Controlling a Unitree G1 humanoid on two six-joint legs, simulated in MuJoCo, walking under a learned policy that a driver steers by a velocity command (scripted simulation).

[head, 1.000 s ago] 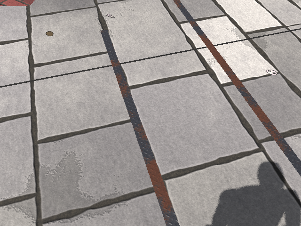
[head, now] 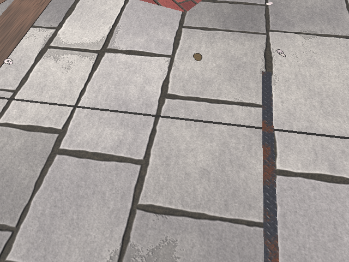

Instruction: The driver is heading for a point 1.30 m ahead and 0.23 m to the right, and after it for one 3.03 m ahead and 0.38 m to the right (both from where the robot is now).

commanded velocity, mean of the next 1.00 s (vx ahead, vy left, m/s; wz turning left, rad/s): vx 0.50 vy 0.00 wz -0.32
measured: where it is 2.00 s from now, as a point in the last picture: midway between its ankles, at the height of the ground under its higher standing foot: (222, 144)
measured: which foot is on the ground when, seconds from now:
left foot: up 0.00-0.32, down 0.34-0.88, up 0.90-1.00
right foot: down 0.00-0.34, up 0.36-0.84, down 0.86-1.00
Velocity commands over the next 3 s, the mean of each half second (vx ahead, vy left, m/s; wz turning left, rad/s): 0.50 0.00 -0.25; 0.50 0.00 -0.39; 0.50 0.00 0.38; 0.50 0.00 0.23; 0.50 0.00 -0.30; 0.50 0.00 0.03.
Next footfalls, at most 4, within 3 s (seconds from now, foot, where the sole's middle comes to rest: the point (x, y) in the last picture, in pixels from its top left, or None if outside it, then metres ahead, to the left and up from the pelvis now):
0.34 left None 0.35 0.15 -0.77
0.86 right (234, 243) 0.55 -0.19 -0.77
1.44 left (201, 163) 0.92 -0.08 -0.77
1.94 right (240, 116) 1.20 -0.30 -0.77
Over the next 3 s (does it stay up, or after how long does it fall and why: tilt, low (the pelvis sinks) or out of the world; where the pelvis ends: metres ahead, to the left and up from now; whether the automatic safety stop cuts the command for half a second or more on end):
stays up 1.59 -0.31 -0.01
